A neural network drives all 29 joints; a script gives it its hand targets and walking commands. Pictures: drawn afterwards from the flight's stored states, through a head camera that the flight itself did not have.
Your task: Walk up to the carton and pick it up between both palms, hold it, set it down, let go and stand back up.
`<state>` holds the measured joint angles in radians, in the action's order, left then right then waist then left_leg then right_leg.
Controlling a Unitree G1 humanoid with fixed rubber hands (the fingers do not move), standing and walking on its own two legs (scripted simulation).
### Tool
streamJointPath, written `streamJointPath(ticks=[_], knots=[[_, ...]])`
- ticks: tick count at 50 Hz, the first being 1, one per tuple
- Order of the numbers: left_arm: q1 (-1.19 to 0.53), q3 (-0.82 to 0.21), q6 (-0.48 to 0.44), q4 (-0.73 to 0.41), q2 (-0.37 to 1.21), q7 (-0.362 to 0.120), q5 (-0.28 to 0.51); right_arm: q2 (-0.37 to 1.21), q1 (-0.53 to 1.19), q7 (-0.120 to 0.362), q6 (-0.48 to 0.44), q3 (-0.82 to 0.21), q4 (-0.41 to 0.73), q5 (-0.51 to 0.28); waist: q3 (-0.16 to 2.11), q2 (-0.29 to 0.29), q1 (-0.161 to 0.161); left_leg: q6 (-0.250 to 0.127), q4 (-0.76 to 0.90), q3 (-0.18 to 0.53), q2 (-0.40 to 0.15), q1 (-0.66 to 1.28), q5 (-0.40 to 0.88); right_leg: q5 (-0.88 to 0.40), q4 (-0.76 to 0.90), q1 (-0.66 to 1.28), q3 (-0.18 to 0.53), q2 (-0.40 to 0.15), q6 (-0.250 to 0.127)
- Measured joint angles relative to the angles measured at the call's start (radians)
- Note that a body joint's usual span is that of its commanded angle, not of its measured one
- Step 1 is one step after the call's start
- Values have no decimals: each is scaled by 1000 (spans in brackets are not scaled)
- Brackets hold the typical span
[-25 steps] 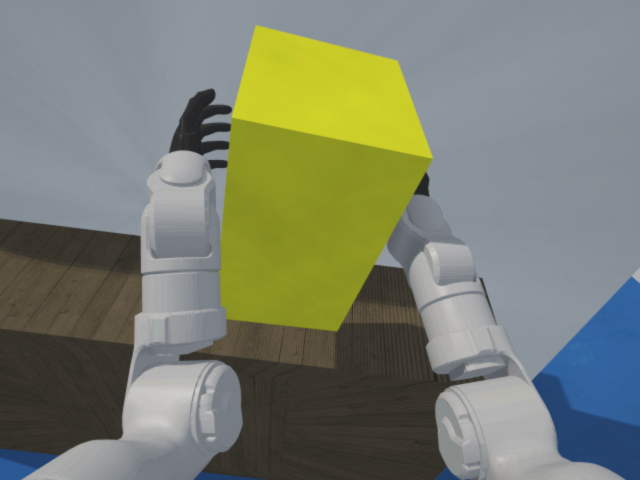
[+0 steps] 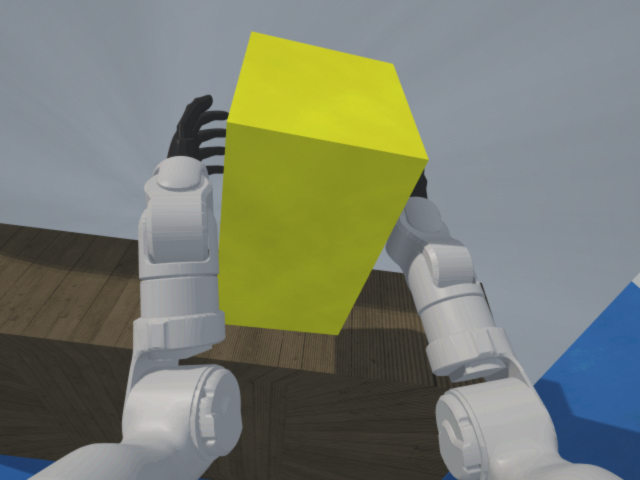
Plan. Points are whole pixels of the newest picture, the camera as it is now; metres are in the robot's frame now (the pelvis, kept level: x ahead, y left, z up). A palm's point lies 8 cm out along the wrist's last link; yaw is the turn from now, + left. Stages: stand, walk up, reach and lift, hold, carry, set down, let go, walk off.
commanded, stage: hold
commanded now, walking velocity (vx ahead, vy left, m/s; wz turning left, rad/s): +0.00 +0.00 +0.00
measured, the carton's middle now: (299, 199) +0.37 +0.01 +0.20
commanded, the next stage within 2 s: none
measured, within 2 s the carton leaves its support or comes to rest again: neither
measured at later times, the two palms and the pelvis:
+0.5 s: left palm (188, 165) +0.36 +0.13 +0.24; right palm (407, 199) +0.36 -0.12 +0.21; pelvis +0.00 +0.00 +0.00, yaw +0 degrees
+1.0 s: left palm (178, 169) +0.36 +0.14 +0.24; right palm (400, 199) +0.35 -0.11 +0.21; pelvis -0.01 +0.00 +0.00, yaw +0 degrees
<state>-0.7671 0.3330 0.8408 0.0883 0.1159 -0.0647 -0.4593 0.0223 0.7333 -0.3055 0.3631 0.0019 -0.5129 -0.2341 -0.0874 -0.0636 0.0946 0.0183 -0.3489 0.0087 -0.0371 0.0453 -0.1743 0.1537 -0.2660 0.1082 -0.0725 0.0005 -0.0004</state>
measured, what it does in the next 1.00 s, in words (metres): stands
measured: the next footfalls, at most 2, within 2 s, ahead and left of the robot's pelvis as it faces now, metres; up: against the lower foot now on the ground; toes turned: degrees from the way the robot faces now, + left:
none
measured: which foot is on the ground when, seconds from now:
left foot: down 0.00-1.00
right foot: down 0.00-1.00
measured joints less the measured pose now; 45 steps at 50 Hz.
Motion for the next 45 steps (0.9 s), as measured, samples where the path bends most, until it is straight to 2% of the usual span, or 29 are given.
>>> streamJointPath(ticks=[31,45], knots=[[-4,1,-2,3,0,-2,-3,1,0,-1,-5,2,-2,2,-1,0,-1,0,3,-1,0,-2,3,-1,-1,-3,2,1,-2],[-10,5,9,-13,-9,-2,-3,6,19,1,-24,-6,-28,3,-18,-23,-16,2,-18,-8,-7,1,-5,3,-19,-3,9,8,-5]])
